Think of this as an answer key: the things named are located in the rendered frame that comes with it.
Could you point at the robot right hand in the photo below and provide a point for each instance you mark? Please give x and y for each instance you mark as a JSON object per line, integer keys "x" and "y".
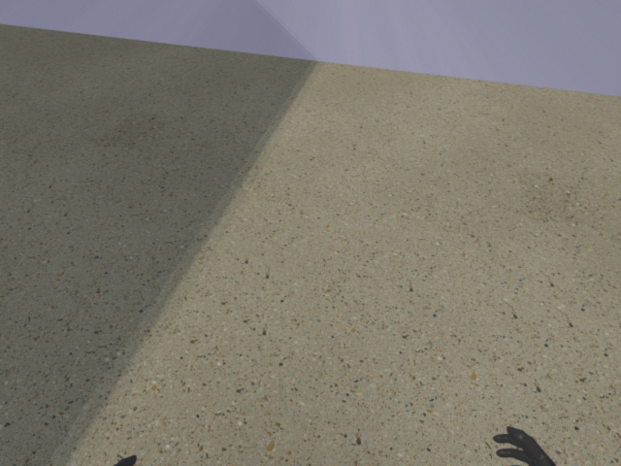
{"x": 532, "y": 453}

